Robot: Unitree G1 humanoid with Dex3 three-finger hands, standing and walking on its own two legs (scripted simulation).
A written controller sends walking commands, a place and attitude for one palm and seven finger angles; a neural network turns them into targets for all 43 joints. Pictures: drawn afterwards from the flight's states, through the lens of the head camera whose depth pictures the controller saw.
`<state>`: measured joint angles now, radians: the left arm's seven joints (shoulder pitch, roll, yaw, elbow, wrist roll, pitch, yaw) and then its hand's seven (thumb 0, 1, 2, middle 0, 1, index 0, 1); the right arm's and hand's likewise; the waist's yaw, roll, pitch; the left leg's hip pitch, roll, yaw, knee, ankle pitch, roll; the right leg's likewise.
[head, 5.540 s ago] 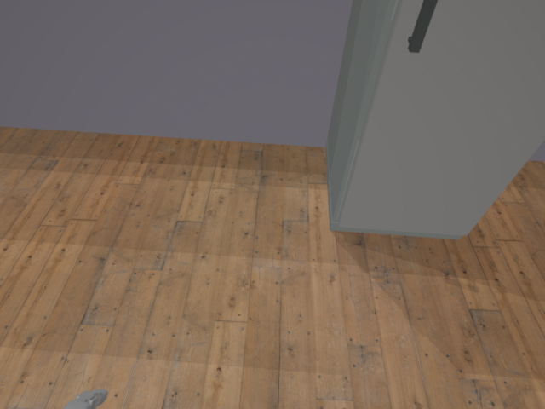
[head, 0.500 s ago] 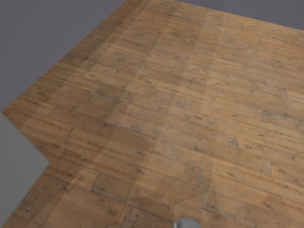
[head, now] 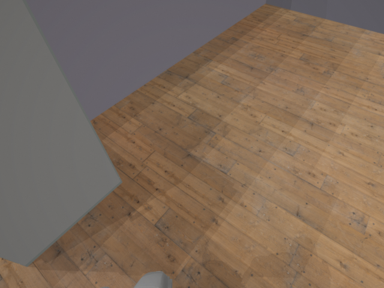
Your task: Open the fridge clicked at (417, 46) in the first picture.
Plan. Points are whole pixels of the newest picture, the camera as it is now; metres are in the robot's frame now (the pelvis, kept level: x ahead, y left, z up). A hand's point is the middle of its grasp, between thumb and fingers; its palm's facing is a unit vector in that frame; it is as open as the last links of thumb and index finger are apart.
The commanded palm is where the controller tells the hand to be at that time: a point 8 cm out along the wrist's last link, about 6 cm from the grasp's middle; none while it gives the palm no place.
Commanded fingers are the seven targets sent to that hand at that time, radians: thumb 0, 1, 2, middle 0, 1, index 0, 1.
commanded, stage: turn to face it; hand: left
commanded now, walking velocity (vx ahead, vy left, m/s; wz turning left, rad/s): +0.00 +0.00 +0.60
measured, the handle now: out of the picture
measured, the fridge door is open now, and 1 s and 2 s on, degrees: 0 0 0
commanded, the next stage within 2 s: take the last steps up to it in 1.44 s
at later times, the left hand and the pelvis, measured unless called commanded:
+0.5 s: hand out of the picture +0.04 +0.28 -0.16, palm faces +0.31 -0.91 -0.26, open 7.4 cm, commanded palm none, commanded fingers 0.00 0.90 0.90 -0.20 -0.30 -0.20 -0.30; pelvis +0.00 +0.04 +0.00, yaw +17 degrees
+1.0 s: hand out of the picture -0.08 +0.22 -0.16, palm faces +0.58 -0.77 -0.26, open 7.4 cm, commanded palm none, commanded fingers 0.00 0.90 0.90 -0.20 -0.30 -0.20 -0.30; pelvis -0.01 +0.02 +0.00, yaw +37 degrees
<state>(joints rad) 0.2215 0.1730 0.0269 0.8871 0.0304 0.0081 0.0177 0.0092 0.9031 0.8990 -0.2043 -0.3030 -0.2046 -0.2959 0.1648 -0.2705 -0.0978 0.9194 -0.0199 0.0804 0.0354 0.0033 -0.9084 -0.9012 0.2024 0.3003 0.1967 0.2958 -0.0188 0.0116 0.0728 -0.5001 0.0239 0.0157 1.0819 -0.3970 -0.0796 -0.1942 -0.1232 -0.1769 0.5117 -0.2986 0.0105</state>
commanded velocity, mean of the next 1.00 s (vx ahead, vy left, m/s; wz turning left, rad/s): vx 0.00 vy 0.00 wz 0.58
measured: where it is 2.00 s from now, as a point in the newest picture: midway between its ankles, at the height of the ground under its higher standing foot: outside the picture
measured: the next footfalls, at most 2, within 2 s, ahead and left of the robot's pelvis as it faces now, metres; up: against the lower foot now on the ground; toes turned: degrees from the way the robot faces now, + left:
left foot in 0.16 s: +0.03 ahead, +0.15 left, +0.00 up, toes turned +13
right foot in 0.64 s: +0.09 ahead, -0.08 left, +0.00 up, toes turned +22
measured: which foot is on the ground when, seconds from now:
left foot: up 0.00-0.14, down 0.16-0.64, up 0.66-1.00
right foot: down 0.00-0.16, up 0.18-0.62, down 0.64-1.00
